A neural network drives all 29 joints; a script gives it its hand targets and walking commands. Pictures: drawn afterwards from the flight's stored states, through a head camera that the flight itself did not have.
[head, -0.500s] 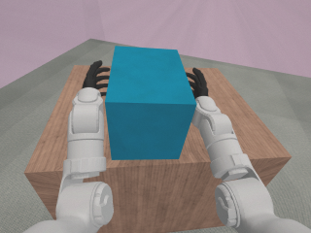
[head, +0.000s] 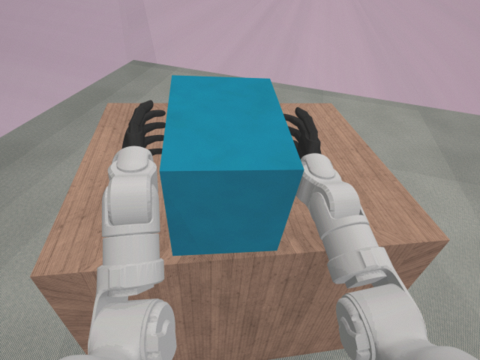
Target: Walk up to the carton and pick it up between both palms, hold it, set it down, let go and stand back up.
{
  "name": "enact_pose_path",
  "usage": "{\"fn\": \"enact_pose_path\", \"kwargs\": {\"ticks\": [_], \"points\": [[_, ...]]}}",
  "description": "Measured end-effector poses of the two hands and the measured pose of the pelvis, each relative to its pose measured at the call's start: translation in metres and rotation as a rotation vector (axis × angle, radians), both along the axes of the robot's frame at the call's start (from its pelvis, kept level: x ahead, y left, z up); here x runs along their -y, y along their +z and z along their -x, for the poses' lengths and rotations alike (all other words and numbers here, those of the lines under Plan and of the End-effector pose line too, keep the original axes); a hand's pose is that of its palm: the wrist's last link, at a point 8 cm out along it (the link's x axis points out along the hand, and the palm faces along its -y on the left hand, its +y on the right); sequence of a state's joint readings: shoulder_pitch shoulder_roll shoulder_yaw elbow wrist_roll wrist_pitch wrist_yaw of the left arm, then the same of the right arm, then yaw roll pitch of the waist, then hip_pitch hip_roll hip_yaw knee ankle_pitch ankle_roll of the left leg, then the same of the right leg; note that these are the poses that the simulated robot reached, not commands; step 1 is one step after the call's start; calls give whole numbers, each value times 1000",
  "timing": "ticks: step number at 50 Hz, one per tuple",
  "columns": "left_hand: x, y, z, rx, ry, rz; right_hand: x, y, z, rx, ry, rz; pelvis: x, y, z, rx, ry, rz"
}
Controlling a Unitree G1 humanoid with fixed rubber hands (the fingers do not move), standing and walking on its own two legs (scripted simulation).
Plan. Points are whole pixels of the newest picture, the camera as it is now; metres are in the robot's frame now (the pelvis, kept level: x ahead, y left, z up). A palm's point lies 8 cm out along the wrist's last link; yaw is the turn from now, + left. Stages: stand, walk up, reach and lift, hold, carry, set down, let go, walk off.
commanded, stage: hold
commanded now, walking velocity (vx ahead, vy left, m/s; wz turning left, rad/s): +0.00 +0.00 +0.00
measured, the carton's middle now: (224, 162) +0.38 +0.01 +0.18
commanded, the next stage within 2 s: none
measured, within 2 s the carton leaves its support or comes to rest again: neither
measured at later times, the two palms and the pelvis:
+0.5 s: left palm (136, 149) +0.35 +0.14 +0.22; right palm (307, 153) +0.35 -0.13 +0.21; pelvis -0.01 -0.01 +0.00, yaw +0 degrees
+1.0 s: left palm (133, 147) +0.34 +0.14 +0.23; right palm (305, 157) +0.35 -0.12 +0.21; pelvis -0.02 +0.00 +0.00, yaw +0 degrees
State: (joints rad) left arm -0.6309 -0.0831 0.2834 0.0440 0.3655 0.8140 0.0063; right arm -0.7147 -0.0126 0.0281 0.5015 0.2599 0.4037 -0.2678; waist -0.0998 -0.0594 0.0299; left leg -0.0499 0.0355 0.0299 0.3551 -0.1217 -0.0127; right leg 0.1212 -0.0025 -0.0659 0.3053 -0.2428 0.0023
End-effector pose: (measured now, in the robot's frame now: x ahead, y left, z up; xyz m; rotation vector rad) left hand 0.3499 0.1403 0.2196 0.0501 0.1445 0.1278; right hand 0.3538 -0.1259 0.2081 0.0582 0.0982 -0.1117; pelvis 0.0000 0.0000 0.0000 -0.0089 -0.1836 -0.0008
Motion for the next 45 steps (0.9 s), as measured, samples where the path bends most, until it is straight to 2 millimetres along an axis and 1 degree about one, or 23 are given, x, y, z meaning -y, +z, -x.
{"fn": "enact_pose_path", "kwargs": {"ticks": [10,24,28,36,45], "points": [[0,4,2,-4,2,8,0,3,1,-4,2,-1,4,0,3,1,2,-2],[-1,4,0,-9,-7,15,-1,6,1,-10,-5,6,6,0,7,-11,3,-2],[-1,8,4,15,-15,4,0,8,5,14,-9,-13,4,0,7,-4,10,4],[1,5,5,-12,-17,1,1,-1,9,-13,-15,-26,2,0,11,0,2,4],[-1,11,6,-8,-10,-2,-1,1,9,-10,-14,-31,0,0,15,-7,-4,3]]}}
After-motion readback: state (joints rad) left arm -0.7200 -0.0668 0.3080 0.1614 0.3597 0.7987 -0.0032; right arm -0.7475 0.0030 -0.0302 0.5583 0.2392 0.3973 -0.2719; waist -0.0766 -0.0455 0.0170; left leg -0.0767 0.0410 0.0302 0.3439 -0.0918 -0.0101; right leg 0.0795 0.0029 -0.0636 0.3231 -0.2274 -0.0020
